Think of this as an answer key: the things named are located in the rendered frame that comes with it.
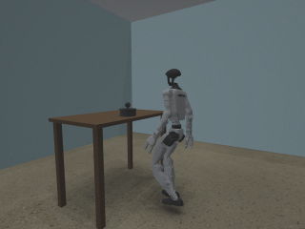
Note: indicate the lid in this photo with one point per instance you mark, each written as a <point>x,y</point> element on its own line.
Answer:
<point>127,109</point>

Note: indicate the robot right hand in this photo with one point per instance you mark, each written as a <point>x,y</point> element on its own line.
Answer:
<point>188,137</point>

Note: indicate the pot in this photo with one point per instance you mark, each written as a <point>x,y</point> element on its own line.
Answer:
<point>127,113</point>

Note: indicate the robot right upper arm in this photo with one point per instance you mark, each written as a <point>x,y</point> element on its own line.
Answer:
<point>188,107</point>

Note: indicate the table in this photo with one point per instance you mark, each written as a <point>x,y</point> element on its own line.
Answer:
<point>96,121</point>

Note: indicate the right robot thigh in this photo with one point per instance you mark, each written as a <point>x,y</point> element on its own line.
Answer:
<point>167,161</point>

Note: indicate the robot right foot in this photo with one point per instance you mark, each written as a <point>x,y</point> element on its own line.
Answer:
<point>165,193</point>

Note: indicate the robot left upper arm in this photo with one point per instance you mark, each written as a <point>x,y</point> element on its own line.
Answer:
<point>167,95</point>

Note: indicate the robot left hand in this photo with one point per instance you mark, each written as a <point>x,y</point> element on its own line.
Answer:
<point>152,141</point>

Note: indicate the right robot forearm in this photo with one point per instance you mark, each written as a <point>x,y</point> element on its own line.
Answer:
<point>189,121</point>

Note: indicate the left robot forearm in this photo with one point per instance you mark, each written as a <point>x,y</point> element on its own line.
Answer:
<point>162,124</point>

